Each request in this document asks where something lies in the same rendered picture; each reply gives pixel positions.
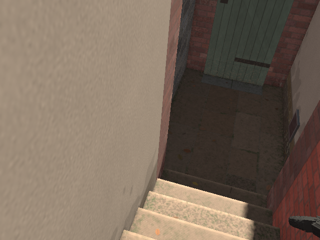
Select stairs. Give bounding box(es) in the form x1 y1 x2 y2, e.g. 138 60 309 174
120 168 280 240

